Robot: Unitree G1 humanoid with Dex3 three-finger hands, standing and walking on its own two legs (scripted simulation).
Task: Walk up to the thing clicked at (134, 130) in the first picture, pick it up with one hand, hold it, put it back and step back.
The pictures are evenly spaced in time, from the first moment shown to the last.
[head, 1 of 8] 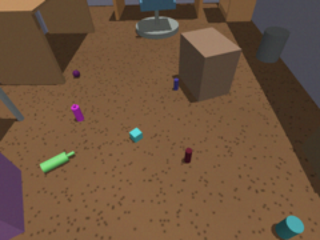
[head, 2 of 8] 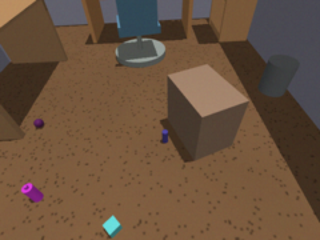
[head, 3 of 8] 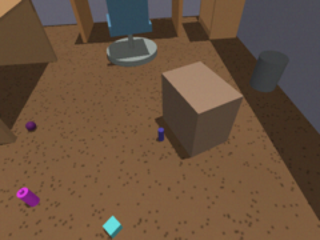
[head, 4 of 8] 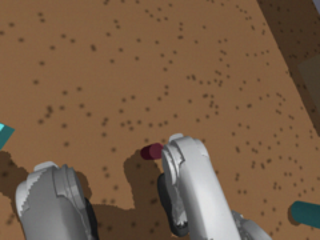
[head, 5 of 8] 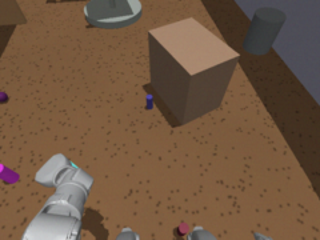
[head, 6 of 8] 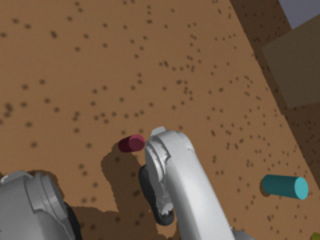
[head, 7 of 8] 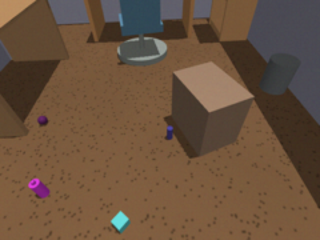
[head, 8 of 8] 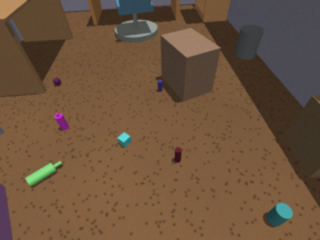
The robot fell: no
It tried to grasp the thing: yes
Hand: left
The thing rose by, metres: 0.65
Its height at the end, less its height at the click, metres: +0.00
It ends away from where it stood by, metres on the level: 0.01
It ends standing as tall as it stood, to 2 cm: yes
